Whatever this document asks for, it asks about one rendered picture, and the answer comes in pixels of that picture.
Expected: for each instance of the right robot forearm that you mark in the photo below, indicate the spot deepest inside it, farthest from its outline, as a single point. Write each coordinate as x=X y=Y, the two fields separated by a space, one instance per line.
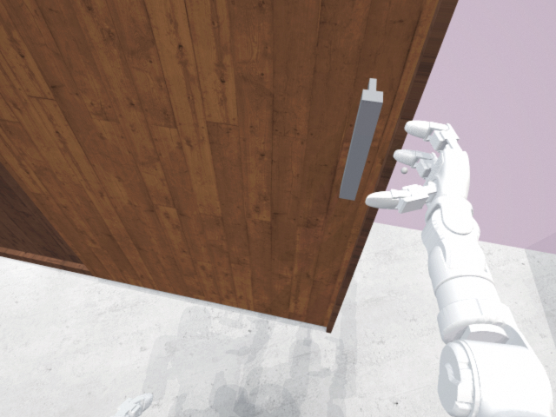
x=470 y=308

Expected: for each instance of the wardrobe door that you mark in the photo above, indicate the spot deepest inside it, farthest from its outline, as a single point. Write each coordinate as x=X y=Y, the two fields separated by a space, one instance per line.
x=23 y=226
x=197 y=147

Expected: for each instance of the handle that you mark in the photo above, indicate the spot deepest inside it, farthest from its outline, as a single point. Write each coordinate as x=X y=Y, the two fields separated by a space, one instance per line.
x=364 y=128

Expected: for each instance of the robot left hand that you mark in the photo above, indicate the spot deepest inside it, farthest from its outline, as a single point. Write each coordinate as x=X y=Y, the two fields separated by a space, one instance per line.
x=135 y=407

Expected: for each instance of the robot right upper arm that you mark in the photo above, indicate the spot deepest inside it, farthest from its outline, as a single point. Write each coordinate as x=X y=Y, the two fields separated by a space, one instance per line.
x=486 y=379

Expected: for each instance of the robot right hand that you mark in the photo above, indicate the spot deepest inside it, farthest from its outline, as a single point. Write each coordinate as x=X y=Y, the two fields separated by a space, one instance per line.
x=450 y=172

